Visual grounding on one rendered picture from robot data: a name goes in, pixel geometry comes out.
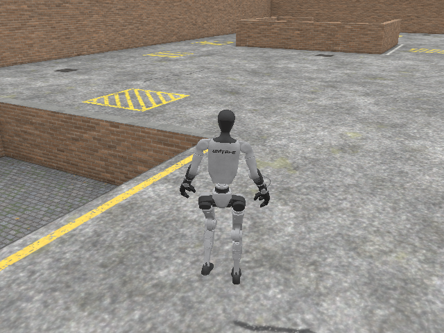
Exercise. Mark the robot right hand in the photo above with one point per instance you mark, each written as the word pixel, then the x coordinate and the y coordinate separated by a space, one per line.
pixel 266 198

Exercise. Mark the left robot thigh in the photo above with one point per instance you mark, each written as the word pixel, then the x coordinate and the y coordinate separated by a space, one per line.
pixel 205 203

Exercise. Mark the robot right upper arm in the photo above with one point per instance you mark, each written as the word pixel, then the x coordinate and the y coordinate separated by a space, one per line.
pixel 246 148

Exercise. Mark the robot left hand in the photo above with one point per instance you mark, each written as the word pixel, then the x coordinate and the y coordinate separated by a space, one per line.
pixel 182 190

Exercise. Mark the robot thigh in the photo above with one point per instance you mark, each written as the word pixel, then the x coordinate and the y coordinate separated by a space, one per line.
pixel 205 203
pixel 238 209

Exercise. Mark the robot left upper arm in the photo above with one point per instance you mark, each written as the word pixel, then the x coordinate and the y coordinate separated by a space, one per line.
pixel 202 145

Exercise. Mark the left robot forearm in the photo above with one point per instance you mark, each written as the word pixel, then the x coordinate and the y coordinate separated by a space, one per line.
pixel 188 178

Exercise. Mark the right robot forearm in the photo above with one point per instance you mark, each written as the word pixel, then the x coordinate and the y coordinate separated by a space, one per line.
pixel 260 183

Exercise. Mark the right robot thigh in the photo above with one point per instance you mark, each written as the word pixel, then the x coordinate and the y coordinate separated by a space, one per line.
pixel 238 209

